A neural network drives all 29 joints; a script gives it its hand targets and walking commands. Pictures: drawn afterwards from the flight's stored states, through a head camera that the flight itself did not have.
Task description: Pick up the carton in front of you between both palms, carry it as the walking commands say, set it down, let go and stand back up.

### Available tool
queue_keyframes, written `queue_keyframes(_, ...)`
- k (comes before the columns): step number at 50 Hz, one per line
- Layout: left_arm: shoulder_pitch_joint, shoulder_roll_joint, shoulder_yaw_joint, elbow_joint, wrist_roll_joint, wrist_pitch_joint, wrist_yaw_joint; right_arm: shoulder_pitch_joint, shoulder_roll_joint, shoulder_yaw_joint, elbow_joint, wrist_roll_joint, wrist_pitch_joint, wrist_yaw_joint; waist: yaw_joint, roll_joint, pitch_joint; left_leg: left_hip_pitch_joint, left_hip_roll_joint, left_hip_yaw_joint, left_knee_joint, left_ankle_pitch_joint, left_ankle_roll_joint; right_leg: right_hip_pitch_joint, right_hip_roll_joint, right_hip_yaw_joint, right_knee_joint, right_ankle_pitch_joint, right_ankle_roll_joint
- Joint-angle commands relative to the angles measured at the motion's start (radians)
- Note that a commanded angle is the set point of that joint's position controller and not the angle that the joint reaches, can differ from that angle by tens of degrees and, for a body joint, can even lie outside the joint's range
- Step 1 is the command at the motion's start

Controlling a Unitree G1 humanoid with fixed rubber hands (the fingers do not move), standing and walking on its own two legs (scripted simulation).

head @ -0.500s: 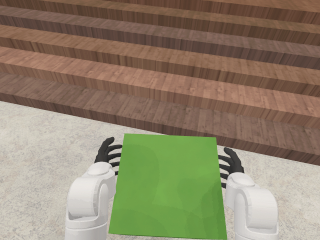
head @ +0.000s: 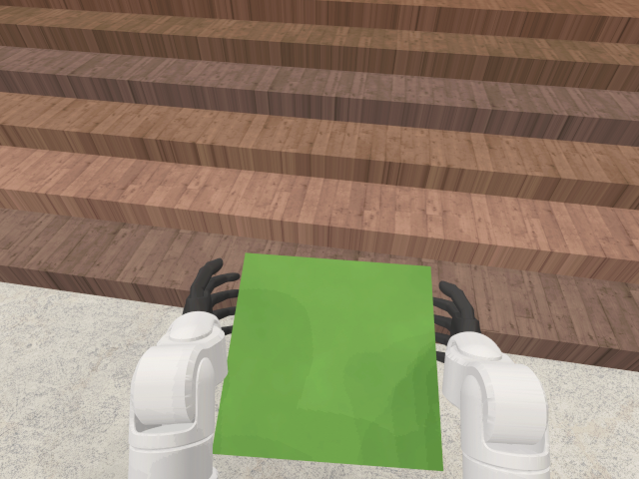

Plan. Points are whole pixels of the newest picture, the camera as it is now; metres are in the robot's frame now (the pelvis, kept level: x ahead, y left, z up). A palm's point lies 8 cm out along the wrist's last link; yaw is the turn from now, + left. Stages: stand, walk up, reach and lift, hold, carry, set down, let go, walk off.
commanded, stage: carry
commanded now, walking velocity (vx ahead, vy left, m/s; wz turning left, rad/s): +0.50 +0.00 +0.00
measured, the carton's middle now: (327, 367) +0.29 +0.00 +0.00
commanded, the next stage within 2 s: none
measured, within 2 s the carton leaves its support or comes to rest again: neither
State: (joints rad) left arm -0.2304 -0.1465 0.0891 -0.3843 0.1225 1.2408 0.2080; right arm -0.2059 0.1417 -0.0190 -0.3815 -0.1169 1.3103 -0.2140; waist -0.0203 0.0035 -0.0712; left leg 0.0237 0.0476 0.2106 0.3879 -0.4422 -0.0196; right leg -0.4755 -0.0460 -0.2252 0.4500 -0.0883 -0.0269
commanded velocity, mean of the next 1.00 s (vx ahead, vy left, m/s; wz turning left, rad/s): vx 0.50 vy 0.00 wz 0.00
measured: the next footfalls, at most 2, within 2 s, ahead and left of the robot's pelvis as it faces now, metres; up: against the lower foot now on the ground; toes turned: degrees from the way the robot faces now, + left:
left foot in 0.50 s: +0.49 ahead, +0.10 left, +0.00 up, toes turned +10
right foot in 0.90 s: +0.71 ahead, -0.10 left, +0.00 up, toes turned -5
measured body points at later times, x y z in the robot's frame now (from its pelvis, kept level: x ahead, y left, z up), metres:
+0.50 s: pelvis +0.32 +0.00 -0.01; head +0.33 +0.01 +0.44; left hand +0.62 +0.15 +0.13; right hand +0.62 -0.14 +0.13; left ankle +0.45 +0.10 -0.73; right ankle +0.14 -0.08 -0.72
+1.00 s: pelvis +0.62 -0.02 +0.00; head +0.68 -0.02 +0.44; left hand +1.00 +0.14 +0.15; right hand +1.01 -0.15 +0.13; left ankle +0.49 +0.09 -0.61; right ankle +0.67 -0.09 -0.73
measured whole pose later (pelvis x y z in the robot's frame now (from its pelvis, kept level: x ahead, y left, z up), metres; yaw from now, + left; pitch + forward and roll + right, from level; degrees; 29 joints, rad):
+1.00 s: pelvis +0.62 -0.02 +0.00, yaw +1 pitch +5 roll +0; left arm -0.79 -0.14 0.29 -0.07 0.11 1.26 0.26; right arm -0.76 0.10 -0.30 -0.10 -0.09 1.31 -0.25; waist 0.05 0.02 0.03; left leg -0.50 0.01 0.04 1.32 -0.46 0.05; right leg -0.47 0.01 -0.13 0.59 -0.23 -0.08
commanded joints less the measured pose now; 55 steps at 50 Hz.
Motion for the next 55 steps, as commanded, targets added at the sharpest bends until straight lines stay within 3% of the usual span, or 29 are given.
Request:
queue_keyframes(1, -0.29, -1.021, -0.642, 0.002, -0.432, 0.029, -0.301, -0.465, 0.972, 0.597, -0.139, 0.412, -0.054, 0.27, 0.046, -0.014, -0.38, -0.258, 0.078, 0.041, 0.445, 0.475, 0.025, 0.623, -0.13, 0.203, -0.074, -0.203, -0.048)
queue_keyframes(2, -0.309, -1.001, -0.624, 0.008, -0.418, 0.02, -0.302, -0.513, 0.981, 0.605, -0.184, 0.416, -0.047, 0.274, 0.045, -0.304, -0.407, -0.564, -0.061, -0.025, 0.723, 0.066, -0.022, 0.805, -0.382, 0.704, -0.198, -0.18, -0.173)
queue_keyframes(3, -0.286, -1.018, -0.62, 0.03, -0.426, 0.018, -0.304, -0.522, 0.983, 0.617, -0.152, 0.424, -0.048, 0.275, 0.049, -0.267, -0.37, -0.722, -0.038, -0.157, 0.865, -0.064, 0.01, 0.828, -0.397, 0.705, -0.201, -0.039, -0.232)
queue_keyframes(4, -0.307, -1.05, -0.604, 0.062, -0.435, 0.017, -0.306, -0.513, 1.007, 0.62, -0.103, 0.427, -0.053, 0.28, 0.047, -0.239, -0.352, -0.733, -0.005, -0.184, 0.906, -0.05, 0.037, 0.773, -0.35, 0.568, -0.173, 0.137, -0.211)
queue_keyframes(6, -0.36, -1.103, -0.635, -0.037, -0.435, -0.007, -0.311, -0.499, 1.074, 0.634, -0.118, 0.423, -0.078, 0.286, 0.037, -0.049, -0.339, -0.679, 0.086, -0.224, 0.766, 0.093, 0.061, 0.654, -0.317, 0.445, -0.19, 0.067, -0.126)
queue_keyframes(8, -0.45, -1.104, -0.659, -0.118, -0.457, -0.019, -0.311, -0.452, 1.089, 0.615, -0.092, 0.409, -0.097, 0.29, 0.038, -0.084, -0.317, -0.617, 0.066, -0.171, 0.672, 0.146, 0.055, 0.552, -0.287, 0.36, -0.24, 0.055, -0.099)
queue_keyframes(12, -0.363, -1.094, -0.678, -0.096, -0.476, -0.028, -0.319, -0.429, 1.084, 0.617, -0.151, 0.404, -0.129, 0.264, 0.036, -0.126, -0.303, -0.683, 0.052, -0.109, 0.434, 0.21, 0.028, 0.633, -0.258, 0.262, -0.259, 0.103, -0.139)
queue_keyframes(14, -0.347, -1.038, -0.666, -0.084, -0.458, -0.019, -0.314, -0.426, 1.051, 0.621, -0.137, 0.397, -0.124, 0.257, 0.031, -0.108, -0.245, -0.64, 0.052, -0.08, 0.32, 0.289, 0.022, 0.564, -0.217, 0.165, -0.269, 0.13, -0.115)
queue_keyframes(16, -0.346, -1.022, -0.672, -0.095, -0.464, -0.016, -0.309, -0.472, 1.007, 0.628, -0.194, 0.408, -0.113, 0.252, 0.033, -0.156, -0.219, -0.643, 0.047, -0.071, 0.262, 0.347, 0.022, 0.592, -0.2, 0.133, -0.255, 0.163, -0.106)
queue_keyframes(20, -0.517, -0.917, -0.676, -0.168, -0.476, -0.003, -0.275, -0.636, 0.897, 0.634, -0.241, 0.457, -0.079, 0.243, 0.064, -0.116, -0.167, -0.648, 0.001, -0.033, 0.159, 0.407, 0.053, 0.641, -0.191, 0.112, -0.181, 0.285, -0.108)
queue_keyframes(22, -0.55, -0.831, -0.656, -0.121, -0.449, 0.021, -0.251, -0.691, 0.82, 0.618, -0.217, 0.455, -0.054, 0.226, 0.038, -0.167, -0.216, -0.514, -0.027, -0.011, 0.136, 0.42, 0.084, 0.647, -0.171, 0.057, -0.09, 0.47, -0.077)
queue_keyframes(24, -0.655, -0.751, -0.644, -0.109, -0.434, 0.038, -0.218, -0.776, 0.756, 0.579, -0.17, 0.466, -0.035, 0.213, -0.006, -0.107, -0.316, -0.197, -0.102, 0.067, 0.067, 0.381, 0.091, 0.536, -0.11, -0.013, 0.184, 0.493, -0.038)
queue_keyframes(25, -0.733, -0.701, -0.624, -0.095, -0.429, 0.051, -0.205, -0.789, 0.698, 0.539, -0.124, 0.438, -0.024, 0.2, -0.056, 0.004, -0.396, 0.014, 0.055, -0.157, 0.05, 0.23, 0.115, 0.36, -0.077, 0.003, 0.416, 0.236, -0.017)
queue_keyframes(26, -0.764, -0.694, -0.607, -0.035, -0.431, 0.064, -0.193, -0.822, 0.664, 0.511, -0.032, 0.423, -0.019, 0.191, -0.06, 0.241, -0.501, 0.263, 0.298, -0.62, -0.002, 0.078, 0.272, 0.033, 0.045, 0.049, 0.688, -0.083, 0.01)
queue_keyframes(27, -0.784, -0.693, -0.593, 0.005, -0.43, 0.069, -0.183, -0.861, 0.63, 0.492, -0.044, 0.42, -0.022, 0.178, -0.061, 0.329, -0.453, 0.295, 0.343, -0.766, -0.092, 0.177, 0.316, -0.187, 0.11, 0.165, 0.886, -0.419, 0.006)
queue_keyframes(28, -0.836, -0.692, -0.569, 0.029, -0.439, 0.071, -0.173, -0.906, 0.646, 0.482, -0.023, 0.432, -0.016, 0.167, -0.059, 0.239, -0.403, 0.259, 0.324, -0.672, -0.045, 0.318, 0.326, -0.274, 0.059, 0.223, 0.991, -0.403, -0.023)
queue_keyframes(31, -0.909, -0.744, -0.505, 0.122, -0.402, 0.071, -0.153, -1.082, 0.718, 0.469, -0.008, 0.474, -0.02, 0.166, -0.029, 0.03, -0.39, 0.057, 0.274, -0.437, -0.043, 0.463, 0.235, -0.218, -0.043, 0.257, 0.842, -0.254, -0.038)
queue_keyframes(36, -1.09, -0.816, -0.472, 0.198, -0.374, 0.049, -0.153, -1.246, 0.811, 0.436, 0.111, 0.469, -0.033, 0.175, -0.019, 0.121, -0.384, 0.024, 0.223, -0.276, -0.078, 0.375, 0.244, -0.196, -0.036, 0.193, 0.527, -0.218, -0.002)
queue_keyframes(38, -1.142, -0.824, -0.473, 0.216, -0.385, 0.045, -0.153, -1.281, 0.815, 0.417, 0.137, 0.454, -0.04, 0.172, -0.032, 0.11, -0.356, 0.015, 0.168, -0.188, -0.054, 0.486, 0.216, -0.161, -0.013, 0.141, 0.367, -0.13, 0.015)
queue_keyframes(39, -1.166, -0.84, -0.49, 0.218, -0.4, 0.043, -0.152, -1.26, 0.816, 0.39, 0.174, 0.441, -0.038, 0.166, -0.032, 0.175, -0.354, 0.004, 0.141, -0.141, -0.025, 0.553, 0.203, -0.142, 0.001, 0.122, 0.314, -0.095, 0.013)
queue_keyframes(41, -1.15, -0.797, -0.448, 0.253, -0.385, 0.049, -0.151, -1.227, 0.809, 0.375, 0.234, 0.423, -0.028, 0.161, -0.04, 0.154, -0.374, 0.027, 0.15, -0.111, 0.055, 0.71, 0.193, -0.064, 0.044, 0.073, 0.224, -0.055, -0.005)
queue_keyframes(42, -1.16, -0.817, -0.455, 0.271, -0.4, 0.058, -0.155, -1.189, 0.795, 0.365, 0.248, 0.402, -0.027, 0.161, -0.025, 0.146, -0.379, 0.053, 0.128, -0.102, 0.117, 0.785, 0.186, -0.017, 0.069, 0.051, 0.149, -0.037, -0.007)
queue_keyframes(43, -1.151, -0.81, -0.438, 0.277, -0.401, 0.056, -0.161, -1.222, 0.825, 0.382, 0.242, 0.414, -0.026, 0.158, 0.038, 0.12, -0.433, 0.027, 0.119, -0.052, 0.274, 0.871, 0.159, 0.138, 0.088, 0.034, 0.056, 0.032, -0.029)
queue_keyframes(44, -1.159, -0.834, -0.429, 0.287, -0.398, 0.063, -0.165, -1.213, 0.824, 0.366, 0.247, 0.409, -0.019, 0.157, 0.061, 0.048, -0.464, -0.079, 0.077, -0.011, 0.438, 0.839, 0.126, 0.335, 0.103, 0.007, -0.035, 0.139, -0.037)
queue_keyframes(45, -1.164, -0.81, -0.411, 0.285, -0.377, 0.065, -0.165, -1.291, 0.816, 0.37, 0.212, 0.414, -0.019, 0.155, 0.119, 0.021, -0.483, -0.281, 0.065, -0.048, 0.563, 0.627, 0.087, 0.533, -0.001, 0.134, 0.032, 0.188, -0.059)
queue_keyframes(46, -1.103, -0.799, -0.379, 0.359, -0.386, 0.072, -0.171, -1.266, 0.833, 0.369, 0.221, 0.418, -0.008, 0.157, 0.076, -0.245, -0.537, -0.558, -0.064, -0.071, 0.793, 0.072, 0.043, 0.748, -0.268, 0.566, 0.012, 0.534, -0.179)
queue_keyframes(47, -1.136, -0.802, -0.392, 0.352, -0.39, 0.073, -0.174, -1.245, 0.818, 0.341, 0.26, 0.388, -0.001, 0.16, 0.108, -0.304, -0.608, -0.77, -0.11, -0.15, 1.044, -0.108, 0.05, 0.905, -0.343, 0.739, -0.007, 0.395, -0.324)
queue_keyframes(50, -1.207, -0.962, -0.433, 0.243, -0.429, 0.045, -0.199, -1.34, 0.898, 0.368, 0.165, 0.376, -0.036, 0.156, 0.111, -0.133, -0.494, -0.979, -0.016, -0.212, 1.105, 0.002, 0.094, 0.856, -0.275, 0.59, 0.01, 0.307, -0.24)
queue_keyframes(55, -1.222, -0.937, -0.512, 0.05, -0.463, -0.008, -0.188, -1.283, 0.867, 0.397, 0.06, 0.345, -0.085, 0.133, 0.116, -0.118, -0.502, -1.172, 0.007, -0.207, 1.257, -0.048, 0.112, 0.893, -0.293, 0.549, -0.021, 0.164, -0.24)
